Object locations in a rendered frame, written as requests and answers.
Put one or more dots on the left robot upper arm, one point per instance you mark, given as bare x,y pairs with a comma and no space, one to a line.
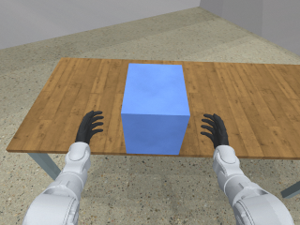
51,209

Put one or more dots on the robot left hand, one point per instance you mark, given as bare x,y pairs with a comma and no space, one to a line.
85,131

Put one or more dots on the right robot forearm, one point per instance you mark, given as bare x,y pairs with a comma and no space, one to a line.
231,178

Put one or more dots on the carton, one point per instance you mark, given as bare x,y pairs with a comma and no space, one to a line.
155,111

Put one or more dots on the left robot forearm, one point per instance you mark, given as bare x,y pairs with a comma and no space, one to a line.
71,180

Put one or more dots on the table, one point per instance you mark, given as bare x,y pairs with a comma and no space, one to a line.
258,103

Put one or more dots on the right robot upper arm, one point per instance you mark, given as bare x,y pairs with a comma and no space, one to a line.
264,209

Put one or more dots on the robot right hand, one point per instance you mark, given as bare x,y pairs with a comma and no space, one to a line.
219,134

